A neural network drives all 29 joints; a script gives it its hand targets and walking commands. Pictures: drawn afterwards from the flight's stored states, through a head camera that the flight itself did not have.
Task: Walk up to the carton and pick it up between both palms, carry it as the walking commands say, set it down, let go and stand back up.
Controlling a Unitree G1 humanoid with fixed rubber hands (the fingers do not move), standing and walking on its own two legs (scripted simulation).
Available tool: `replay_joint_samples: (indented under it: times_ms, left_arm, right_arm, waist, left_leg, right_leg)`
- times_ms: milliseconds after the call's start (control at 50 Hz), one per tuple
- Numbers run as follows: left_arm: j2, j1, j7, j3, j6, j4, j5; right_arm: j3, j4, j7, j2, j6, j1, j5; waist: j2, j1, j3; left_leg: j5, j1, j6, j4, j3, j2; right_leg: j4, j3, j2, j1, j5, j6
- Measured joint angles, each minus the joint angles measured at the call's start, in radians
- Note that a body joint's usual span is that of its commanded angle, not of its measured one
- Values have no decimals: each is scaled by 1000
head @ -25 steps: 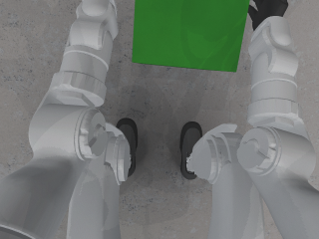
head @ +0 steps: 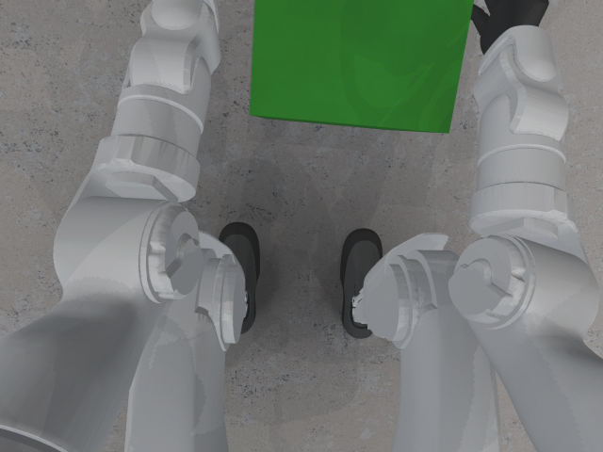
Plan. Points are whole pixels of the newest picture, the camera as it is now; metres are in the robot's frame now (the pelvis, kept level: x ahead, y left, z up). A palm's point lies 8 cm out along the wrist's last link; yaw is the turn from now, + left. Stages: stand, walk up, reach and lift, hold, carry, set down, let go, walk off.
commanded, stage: set down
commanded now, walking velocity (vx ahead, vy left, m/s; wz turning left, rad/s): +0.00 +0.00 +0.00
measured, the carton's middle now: (345, 37) +0.53 -0.02 -0.29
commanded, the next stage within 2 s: none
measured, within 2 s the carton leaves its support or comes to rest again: neither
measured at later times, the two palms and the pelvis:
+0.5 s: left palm out of the picture +0.55 +0.13 -0.18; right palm (510, 24) +0.53 -0.17 -0.17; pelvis +0.00 +0.00 +0.00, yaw +0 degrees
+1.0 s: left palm (160, 18) +0.52 +0.18 -0.22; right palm (493, 46) +0.52 -0.17 -0.21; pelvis +0.00 +0.00 -0.01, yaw +0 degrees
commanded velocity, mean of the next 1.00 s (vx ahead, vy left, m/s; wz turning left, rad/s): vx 0.00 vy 0.00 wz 0.00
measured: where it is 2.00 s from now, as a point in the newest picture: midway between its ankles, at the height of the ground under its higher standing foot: (299, 298)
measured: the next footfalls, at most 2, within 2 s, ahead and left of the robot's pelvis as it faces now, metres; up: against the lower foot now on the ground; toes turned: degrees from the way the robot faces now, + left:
none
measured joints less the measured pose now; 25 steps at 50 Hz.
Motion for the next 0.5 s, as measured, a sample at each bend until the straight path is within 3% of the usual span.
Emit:
replay_joint_samples:
  times_ms: [500]
  left_arm:
    - [0, 0, -20, 15, -18, 3, 12]
  right_arm:
    - [-13, 2, 18, -4, 5, -9, -28]
  waist:
    - [0, 0, 6]
  left_leg:
    - [-2, 0, 0, 4, -1, 0]
  right_leg:
    - [2, 1, 3, 0, -1, 1]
